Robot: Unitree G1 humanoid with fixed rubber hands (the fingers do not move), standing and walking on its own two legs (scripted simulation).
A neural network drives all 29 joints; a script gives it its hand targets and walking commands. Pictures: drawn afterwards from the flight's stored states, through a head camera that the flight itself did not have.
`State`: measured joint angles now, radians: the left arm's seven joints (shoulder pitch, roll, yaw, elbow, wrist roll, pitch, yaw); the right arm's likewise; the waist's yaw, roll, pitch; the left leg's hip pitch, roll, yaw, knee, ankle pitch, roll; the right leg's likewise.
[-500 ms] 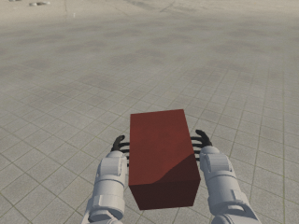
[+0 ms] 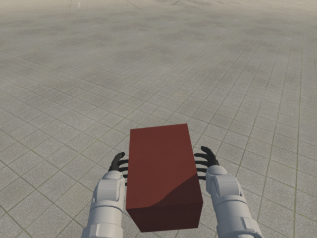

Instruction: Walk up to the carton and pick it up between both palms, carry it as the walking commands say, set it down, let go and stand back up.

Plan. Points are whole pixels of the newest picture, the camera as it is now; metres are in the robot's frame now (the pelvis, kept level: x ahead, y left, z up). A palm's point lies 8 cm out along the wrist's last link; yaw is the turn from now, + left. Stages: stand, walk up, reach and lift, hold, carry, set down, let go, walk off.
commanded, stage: set down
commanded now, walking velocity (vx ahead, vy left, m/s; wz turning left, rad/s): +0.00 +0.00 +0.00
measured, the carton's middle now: (164, 178) +0.34 +0.03 -0.03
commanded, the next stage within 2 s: none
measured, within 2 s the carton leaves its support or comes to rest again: neither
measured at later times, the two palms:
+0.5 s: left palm (116, 188) +0.30 +0.16 -0.03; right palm (204, 185) +0.32 -0.09 -0.02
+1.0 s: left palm (124, 197) +0.33 +0.16 -0.13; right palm (199, 193) +0.35 -0.10 -0.12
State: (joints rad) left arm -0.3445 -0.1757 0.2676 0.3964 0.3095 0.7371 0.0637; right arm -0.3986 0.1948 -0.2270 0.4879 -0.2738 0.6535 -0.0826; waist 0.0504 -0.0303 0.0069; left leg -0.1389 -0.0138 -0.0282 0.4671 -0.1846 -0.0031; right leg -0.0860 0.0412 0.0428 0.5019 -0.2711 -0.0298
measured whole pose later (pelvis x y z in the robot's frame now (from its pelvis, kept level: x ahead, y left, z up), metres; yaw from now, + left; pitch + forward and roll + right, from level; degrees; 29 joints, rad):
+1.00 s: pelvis -0.04 +0.01 -0.08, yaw -1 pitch +21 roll +0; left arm -0.57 -0.20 0.42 0.59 0.28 0.23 0.14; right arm -0.61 0.20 -0.39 0.64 -0.29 0.18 -0.13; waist 0.04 -0.03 -0.05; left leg -1.07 -0.02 -0.02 1.01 -0.31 0.01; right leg -1.02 0.06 0.04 1.05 -0.40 -0.01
